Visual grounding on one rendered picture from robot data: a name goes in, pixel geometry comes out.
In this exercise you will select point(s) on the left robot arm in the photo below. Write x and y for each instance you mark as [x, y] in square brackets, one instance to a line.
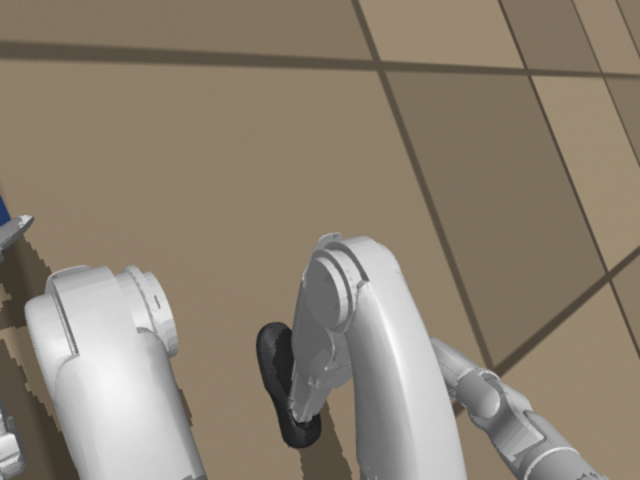
[13, 460]

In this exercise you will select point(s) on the can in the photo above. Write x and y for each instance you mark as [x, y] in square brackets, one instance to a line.
[4, 215]

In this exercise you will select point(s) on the right robot foot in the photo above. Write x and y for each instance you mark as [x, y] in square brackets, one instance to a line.
[276, 359]

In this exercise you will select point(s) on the right robot hand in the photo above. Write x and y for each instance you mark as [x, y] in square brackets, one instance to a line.
[454, 365]

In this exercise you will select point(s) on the left robot hand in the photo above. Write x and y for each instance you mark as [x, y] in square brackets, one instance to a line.
[13, 230]

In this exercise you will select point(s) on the right robot arm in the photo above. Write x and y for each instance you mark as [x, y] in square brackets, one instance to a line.
[527, 443]

